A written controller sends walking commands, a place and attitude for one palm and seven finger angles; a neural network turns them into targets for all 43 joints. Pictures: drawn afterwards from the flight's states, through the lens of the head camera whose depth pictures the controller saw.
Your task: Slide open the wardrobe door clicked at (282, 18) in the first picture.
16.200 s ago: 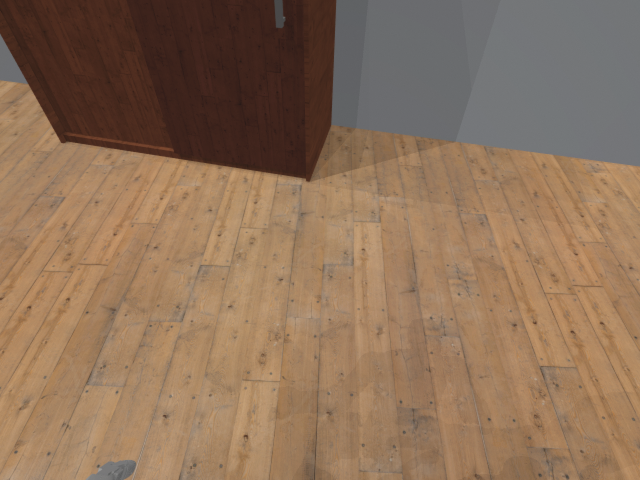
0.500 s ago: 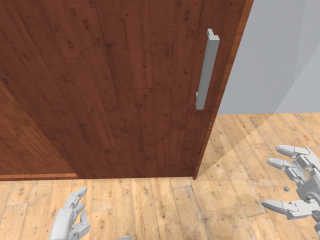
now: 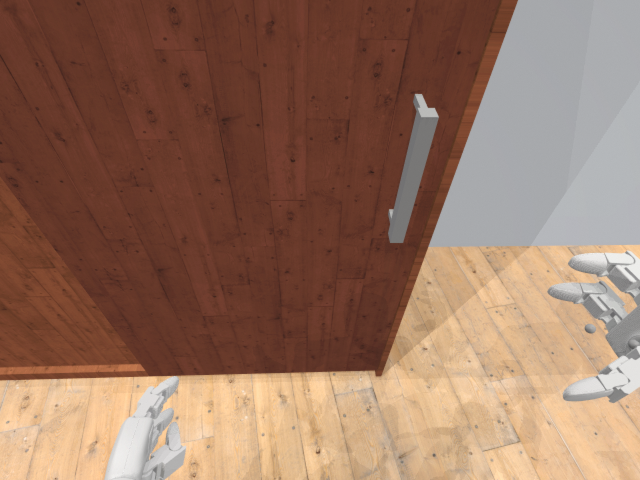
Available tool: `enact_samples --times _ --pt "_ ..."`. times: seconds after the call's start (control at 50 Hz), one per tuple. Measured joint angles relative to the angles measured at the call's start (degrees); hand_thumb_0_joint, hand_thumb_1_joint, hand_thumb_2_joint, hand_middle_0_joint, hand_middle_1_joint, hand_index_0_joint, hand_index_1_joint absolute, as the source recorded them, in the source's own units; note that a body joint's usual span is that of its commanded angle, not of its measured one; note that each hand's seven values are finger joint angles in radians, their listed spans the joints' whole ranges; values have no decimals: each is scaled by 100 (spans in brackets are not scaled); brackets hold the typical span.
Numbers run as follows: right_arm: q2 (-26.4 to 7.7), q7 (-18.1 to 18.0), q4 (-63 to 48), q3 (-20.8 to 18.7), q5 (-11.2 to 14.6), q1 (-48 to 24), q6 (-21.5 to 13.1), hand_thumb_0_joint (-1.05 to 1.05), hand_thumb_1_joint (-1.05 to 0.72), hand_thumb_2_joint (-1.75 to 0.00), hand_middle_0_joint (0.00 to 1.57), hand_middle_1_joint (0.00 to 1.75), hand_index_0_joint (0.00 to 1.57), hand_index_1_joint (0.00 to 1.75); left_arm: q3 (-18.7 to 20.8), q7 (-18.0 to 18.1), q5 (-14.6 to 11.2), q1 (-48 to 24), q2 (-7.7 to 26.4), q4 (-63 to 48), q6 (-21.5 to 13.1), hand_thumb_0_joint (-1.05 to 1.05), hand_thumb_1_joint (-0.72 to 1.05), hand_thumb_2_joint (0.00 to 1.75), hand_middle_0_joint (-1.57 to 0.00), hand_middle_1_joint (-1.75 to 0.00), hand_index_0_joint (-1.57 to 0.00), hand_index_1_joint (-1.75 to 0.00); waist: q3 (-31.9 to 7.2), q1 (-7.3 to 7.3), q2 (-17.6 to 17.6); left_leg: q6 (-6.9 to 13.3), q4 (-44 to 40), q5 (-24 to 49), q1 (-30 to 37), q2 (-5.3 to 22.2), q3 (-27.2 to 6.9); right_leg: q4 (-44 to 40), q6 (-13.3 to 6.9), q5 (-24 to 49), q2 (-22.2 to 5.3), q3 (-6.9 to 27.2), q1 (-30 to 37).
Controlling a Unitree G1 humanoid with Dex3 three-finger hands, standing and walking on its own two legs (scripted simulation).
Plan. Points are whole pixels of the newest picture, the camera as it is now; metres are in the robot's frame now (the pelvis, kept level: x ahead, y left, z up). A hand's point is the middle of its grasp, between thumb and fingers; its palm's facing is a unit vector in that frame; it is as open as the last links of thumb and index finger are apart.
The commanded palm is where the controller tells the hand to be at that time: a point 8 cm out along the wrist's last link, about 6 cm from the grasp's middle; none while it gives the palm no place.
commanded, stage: raise the hand with hooked fingers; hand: right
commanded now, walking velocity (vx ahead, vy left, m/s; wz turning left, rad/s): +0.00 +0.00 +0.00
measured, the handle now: (406, 175) +0.53 -0.11 +0.10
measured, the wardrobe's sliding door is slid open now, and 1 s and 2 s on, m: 0.00 0.00 0.00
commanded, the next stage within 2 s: move the hooked fingers beside the handle in 0.56 s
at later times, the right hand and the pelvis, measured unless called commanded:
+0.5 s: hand (582, 321) +0.27 -0.26 +0.13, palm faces +0.01 +1.00 -0.05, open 14.0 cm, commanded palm +0.24 -0.31 +0.13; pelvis +0.00 +0.01 +0.01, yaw +0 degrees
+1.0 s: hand (545, 290) +0.31 -0.23 +0.13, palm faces -0.04 +1.00 -0.03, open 14.0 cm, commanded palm +0.28 -0.29 +0.13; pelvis -0.01 +0.01 +0.01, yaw +1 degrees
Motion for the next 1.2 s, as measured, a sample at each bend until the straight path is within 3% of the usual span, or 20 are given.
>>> enact_samples --times 0.22,0.4,0.7,0.8,1.04,1.2 --pt "-118 103 366 -118 12 -305 189 -1 50 -30 30 120 30 120 59 -29 -31 76 81 44 86 2 90 90 -21 -30 -21 -30 -2 58 -38 42 -215 95 165 -23 -35 -335 44 156 -8 -42 236" --pt "49 25 330 -92 -22 -198 30 -1 50 -30 31 120 31 120 102 15 -39 68 84 95 82 2 90 90 -21 -30 -20 -30 29 27 -8 77 -237 117 234 -43 -39 -407 76 206 -25 -45 331" --pt "16 44 475 -21 -56 -271 6 -1 50 -30 31 120 31 120 42 62 -56 1 47 95 31 2 90 90 -21 -30 -20 -30 75 13 -29 105 -254 177 256 -49 -19 -427 99 278 -30 -22 347" --pt "73 -16 698 151 -116 -598 -20 -1 50 -30 31 120 31 120 31 126 -64 3 68 149 40 2 90 90 -21 -30 -20 -30 116 -16 -27 100 -223 180 224 -30 10 -379 95 284 -14 11 291" --pt "70 -241 1232 276 -294 -1258 -37 -1 50 -30 31 120 31 120 26 87 -42 56 32 155 187 2 90 90 -21 -30 -21 -30 89 166 37 102 -199 199 72 -36 -89 -430 93 306 -13 -87 216" --pt "85 -356 1560 328 -375 -1575 -121 -1 50 -30 31 120 31 120 81 74 -50 194 68 217 320 2 90 90 -21 -30 -20 -30 66 188 48 97 -179 181 -27 -35 -102 -419 89 290 -13 -97 124"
